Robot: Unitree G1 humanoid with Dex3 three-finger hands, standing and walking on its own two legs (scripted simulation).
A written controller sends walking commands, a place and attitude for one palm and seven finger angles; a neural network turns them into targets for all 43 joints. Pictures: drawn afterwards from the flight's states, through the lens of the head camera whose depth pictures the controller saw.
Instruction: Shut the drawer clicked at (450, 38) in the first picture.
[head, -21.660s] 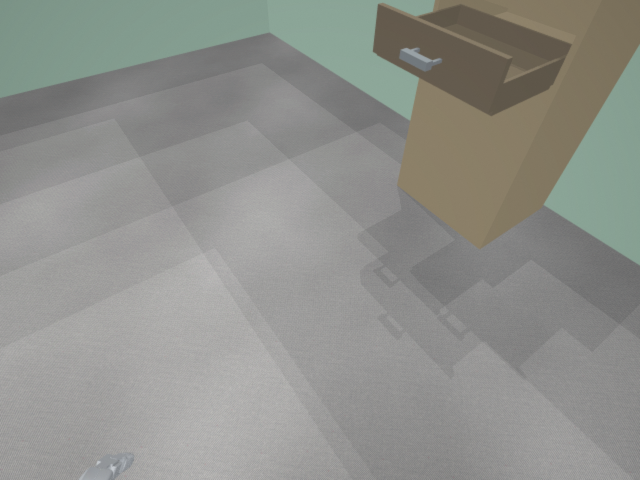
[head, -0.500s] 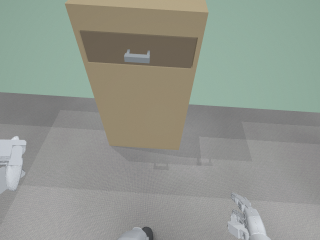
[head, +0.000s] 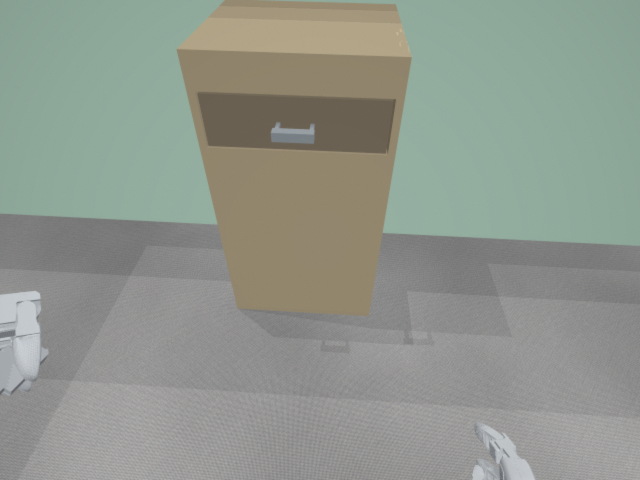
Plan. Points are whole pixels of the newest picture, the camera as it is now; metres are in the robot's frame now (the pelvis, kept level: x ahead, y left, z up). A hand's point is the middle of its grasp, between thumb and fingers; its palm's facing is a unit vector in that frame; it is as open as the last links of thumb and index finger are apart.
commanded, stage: stop stepping back and stand still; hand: left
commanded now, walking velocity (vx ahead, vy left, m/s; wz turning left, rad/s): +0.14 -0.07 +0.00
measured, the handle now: (294, 131) +0.87 +0.12 +0.02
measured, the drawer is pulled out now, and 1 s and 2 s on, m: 0.00 0.00 0.00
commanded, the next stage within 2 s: let the arm hang, fingers relaxed in 0.28 s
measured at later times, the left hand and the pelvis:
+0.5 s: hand (128, 427) +0.18 +0.24 +0.01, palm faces +0.21 -0.85 -0.49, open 3.1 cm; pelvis -0.01 -0.01 -0.01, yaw +3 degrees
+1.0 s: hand out of the picture -0.04 +0.17 -0.17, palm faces +0.09 -0.97 -0.23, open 5.7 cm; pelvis -0.01 -0.01 +0.00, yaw +3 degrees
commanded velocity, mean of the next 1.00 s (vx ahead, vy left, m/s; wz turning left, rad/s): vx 0.04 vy -0.02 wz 0.00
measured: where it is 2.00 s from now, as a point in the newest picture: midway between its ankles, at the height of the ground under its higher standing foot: outside the picture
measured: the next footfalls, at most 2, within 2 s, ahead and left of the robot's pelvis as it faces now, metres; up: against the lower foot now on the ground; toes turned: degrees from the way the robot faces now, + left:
right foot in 0.40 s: +0.02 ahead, -0.12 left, +0.00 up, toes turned -4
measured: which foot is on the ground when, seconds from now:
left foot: down 0.00-1.00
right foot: down 0.00-0.12, up 0.14-0.38, down 0.40-1.00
